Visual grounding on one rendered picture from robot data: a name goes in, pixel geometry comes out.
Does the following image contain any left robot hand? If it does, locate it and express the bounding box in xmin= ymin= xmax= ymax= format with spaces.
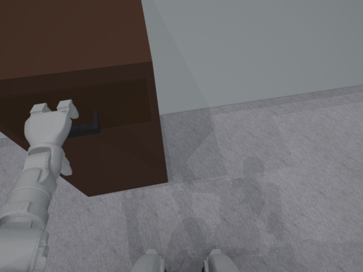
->
xmin=24 ymin=99 xmax=79 ymax=176

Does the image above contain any robot left shin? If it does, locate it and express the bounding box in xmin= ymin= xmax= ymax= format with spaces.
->
xmin=146 ymin=249 xmax=158 ymax=255

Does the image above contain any robot left forearm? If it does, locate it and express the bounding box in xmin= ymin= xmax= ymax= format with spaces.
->
xmin=0 ymin=143 xmax=63 ymax=231

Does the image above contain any handle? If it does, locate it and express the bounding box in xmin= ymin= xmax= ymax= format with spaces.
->
xmin=67 ymin=109 xmax=100 ymax=138

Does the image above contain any drawer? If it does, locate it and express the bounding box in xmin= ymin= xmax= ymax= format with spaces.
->
xmin=0 ymin=78 xmax=152 ymax=141

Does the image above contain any left robot upper arm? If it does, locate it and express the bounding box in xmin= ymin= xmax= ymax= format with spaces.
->
xmin=0 ymin=228 xmax=49 ymax=272

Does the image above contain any cabinet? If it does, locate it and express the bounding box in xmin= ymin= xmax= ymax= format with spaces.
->
xmin=0 ymin=0 xmax=168 ymax=197

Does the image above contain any robot right thigh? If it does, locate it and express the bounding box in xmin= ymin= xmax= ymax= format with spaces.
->
xmin=203 ymin=254 xmax=240 ymax=272

